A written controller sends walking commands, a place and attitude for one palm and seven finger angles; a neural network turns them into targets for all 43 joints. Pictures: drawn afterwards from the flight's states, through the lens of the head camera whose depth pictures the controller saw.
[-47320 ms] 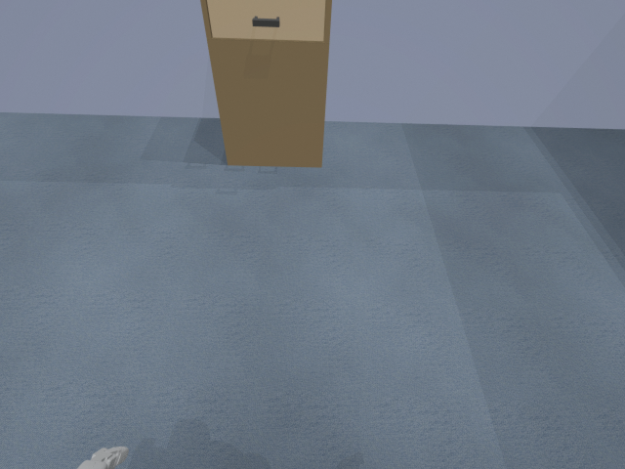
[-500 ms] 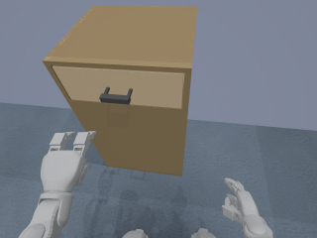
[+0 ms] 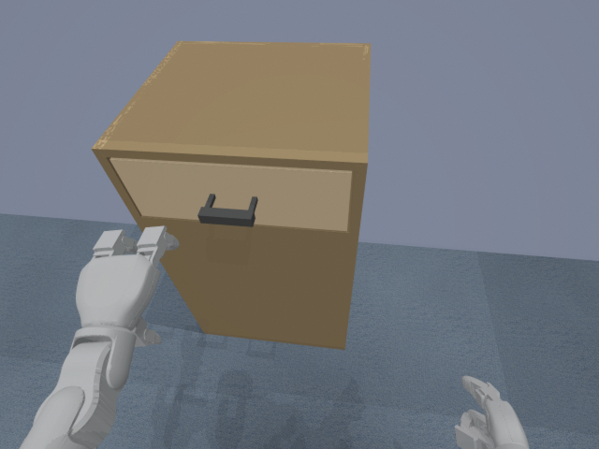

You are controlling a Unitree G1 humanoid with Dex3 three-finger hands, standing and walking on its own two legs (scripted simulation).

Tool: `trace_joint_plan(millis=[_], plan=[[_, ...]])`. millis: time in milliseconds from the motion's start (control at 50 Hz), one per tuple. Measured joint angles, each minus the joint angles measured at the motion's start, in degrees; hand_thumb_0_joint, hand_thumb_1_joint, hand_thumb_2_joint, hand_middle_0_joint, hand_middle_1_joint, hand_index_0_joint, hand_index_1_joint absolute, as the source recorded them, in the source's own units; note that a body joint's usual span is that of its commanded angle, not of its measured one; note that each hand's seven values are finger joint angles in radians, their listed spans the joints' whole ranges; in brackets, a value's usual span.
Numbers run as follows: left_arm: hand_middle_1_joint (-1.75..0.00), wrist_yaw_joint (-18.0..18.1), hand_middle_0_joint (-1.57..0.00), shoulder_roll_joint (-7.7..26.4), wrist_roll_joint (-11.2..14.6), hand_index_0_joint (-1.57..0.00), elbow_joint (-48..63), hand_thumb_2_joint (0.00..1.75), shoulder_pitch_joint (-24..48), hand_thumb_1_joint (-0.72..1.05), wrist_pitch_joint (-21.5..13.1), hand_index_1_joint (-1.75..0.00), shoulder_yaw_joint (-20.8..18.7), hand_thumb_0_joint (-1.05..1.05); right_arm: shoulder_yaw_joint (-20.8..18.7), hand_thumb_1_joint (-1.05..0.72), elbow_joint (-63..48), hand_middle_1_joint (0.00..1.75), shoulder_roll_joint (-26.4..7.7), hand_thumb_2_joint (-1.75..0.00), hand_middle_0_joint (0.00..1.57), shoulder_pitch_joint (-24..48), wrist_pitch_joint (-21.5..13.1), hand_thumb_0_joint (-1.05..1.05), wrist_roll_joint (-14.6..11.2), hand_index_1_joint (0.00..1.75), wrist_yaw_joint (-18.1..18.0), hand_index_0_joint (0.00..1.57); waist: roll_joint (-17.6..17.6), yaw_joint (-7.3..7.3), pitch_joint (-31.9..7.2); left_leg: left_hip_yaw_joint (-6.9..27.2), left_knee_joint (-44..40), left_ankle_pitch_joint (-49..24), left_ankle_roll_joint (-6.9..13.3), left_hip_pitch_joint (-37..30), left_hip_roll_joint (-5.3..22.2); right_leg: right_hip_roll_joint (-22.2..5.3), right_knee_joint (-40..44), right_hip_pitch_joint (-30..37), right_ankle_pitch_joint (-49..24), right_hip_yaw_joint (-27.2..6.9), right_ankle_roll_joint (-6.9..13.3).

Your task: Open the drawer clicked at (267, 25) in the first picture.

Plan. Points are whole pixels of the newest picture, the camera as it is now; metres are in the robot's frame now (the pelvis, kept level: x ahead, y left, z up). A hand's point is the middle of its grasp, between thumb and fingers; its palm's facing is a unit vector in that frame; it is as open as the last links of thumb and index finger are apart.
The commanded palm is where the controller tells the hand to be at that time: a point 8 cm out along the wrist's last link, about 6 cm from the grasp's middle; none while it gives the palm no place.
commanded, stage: raise the hand with hooked fingers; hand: left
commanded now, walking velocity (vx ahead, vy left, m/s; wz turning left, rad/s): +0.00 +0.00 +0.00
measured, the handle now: (229, 208) +0.52 +0.20 -0.03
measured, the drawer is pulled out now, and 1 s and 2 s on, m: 0.00 0.00 0.00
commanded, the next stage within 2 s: move the hooked fingers above the handle in 0.72 s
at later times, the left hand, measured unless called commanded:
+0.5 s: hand (154, 258) +0.32 +0.23 +0.09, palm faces -0.02 -0.08 -1.00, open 13.9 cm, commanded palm +0.29 +0.23 +0.15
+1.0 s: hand (171, 267) +0.32 +0.21 +0.07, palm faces -0.03 -0.06 -1.00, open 13.8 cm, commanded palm +0.31 +0.23 +0.14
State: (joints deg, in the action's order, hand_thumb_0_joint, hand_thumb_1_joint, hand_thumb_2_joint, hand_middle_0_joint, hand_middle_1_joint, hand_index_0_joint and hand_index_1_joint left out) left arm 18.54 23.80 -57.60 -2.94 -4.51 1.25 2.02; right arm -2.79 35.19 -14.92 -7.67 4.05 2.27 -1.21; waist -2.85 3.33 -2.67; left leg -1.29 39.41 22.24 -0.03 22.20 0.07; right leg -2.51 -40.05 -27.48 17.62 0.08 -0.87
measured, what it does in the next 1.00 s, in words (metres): stands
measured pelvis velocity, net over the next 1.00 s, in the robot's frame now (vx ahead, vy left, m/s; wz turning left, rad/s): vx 0.00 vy -0.01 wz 0.01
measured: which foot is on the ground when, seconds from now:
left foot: down 0.00-1.00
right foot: down 0.00-1.00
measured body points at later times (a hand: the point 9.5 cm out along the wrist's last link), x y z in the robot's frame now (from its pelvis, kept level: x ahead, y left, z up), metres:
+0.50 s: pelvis +0.01 -0.01 +0.02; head +0.04 -0.04 +0.47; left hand +0.32 +0.23 +0.14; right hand +0.20 -0.23 -0.10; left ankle -0.02 +0.12 -0.72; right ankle +0.03 -0.13 -0.72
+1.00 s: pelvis +0.00 -0.01 +0.02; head +0.03 -0.04 +0.47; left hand +0.31 +0.21 +0.13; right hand +0.19 -0.23 -0.10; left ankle -0.02 +0.12 -0.72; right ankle +0.03 -0.13 -0.72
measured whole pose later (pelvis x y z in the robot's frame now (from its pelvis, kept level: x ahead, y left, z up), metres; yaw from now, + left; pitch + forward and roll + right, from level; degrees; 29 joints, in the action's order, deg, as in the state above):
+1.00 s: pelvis +0.00 -0.01 +0.02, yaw +1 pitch +3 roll +1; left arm 5.1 25.3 -56.1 -12.4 10.2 -2.2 7.2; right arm -0.3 36.0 -13.7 -7.6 5.5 0.6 -2.2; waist -3.2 4.1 -0.4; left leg -0.4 28.4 16.5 -0.7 14.7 0.3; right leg -2.2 -30.3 -20.1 13.0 1.2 -0.3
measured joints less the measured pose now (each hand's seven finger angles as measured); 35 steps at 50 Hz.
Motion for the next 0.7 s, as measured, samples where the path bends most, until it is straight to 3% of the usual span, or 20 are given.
trace_joint_plan(millis=[80,180,340,500,580,700], plan=[[-1.12,-5.43,-0.31,-0.42,0.99,-0.31,0.07,0.35,2.65,-0.36,3.59,-1.12,2.44,0.00,1.51,-0.91,-0.78,0.30,1.30,-0.90,0.20,1.44,0.69,0.01,-0.66,0.30,-0.05,0.20,-0.60,0.52,-0.09,-0.28,-3.20,-1.13,0.15,-3.05,-0.19,-0.11,2.66,2.75,-0.88,-0.23,-0.21],[-1.17,-10.64,-0.32,0.77,0.63,-0.31,0.50,0.32,4.88,-0.44,2.26,-1.17,3.98,0.00,3.59,-0.91,-1.61,0.30,2.65,-0.90,0.20,2.02,1.51,0.01,-0.68,0.30,-0.28,0.20,-0.55,1.21,0.56,-0.17,-6.49,-2.26,-0.01,-6.40,-0.10,0.00,5.35,5.89,-1.61,-0.03,-0.09],[-1.20,-13.46,-0.32,3.48,1.97,-0.32,-1.81,0.30,10.34,-0.48,-0.45,-1.20,1.97,0.00,3.95,-0.91,-0.41,0.30,2.56,-0.90,0.20,1.18,1.94,0.01,-1.02,0.30,-0.72,0.21,-0.68,1.82,2.02,0.89,-9.62,-3.69,-0.52,-8.76,0.40,0.44,8.79,8.80,-2.84,1.17,0.40],[-1.20,-16.71,-0.32,3.10,3.92,-0.31,-2.62,0.30,10.25,-0.49,-1.48,-1.20,1.03,0.00,2.55,-0.91,0.32,0.30,0.43,-0.90,0.20,-0.61,2.51,0.01,-1.26,0.30,-0.26,0.20,-1.05,1.01,2.04,0.59,-11.50,-4.60,-0.59,-9.02,0.61,0.71,10.48,8.82,-3.75,0.93,0.45],[-1.20,-15.95,-0.32,2.92,3.11,-0.32,-1.28,0.30,7.93,-0.49,-4.60,-1.20,1.13,0.00,1.71,-0.91,0.32,0.30,-0.23,-0.90,0.20,-1.40,2.34,0.01,-0.89,0.30,-0.21,0.20,-0.65,0.69,2.42,0.29,-11.74,-4.78,-0.64,-8.80,0.66,0.79,10.44,8.35,-3.89,0.63,0.53],[-1.20,-10.74,-0.32,3.15,2.32,-0.32,-0.58,0.30,7.48,-0.49,-6.99,-1.20,0.03,0.00,0.59,-0.91,1.21,0.30,-0.17,-0.90,0.20,-1.77,1.86,0.01,-1.06,0.30,-0.18,0.20,-0.45,0.94,2.26,0.42,-11.37,-4.89,-0.75,-8.06,0.65,0.76,10.07,7.66,-3.95,0.74,0.64]])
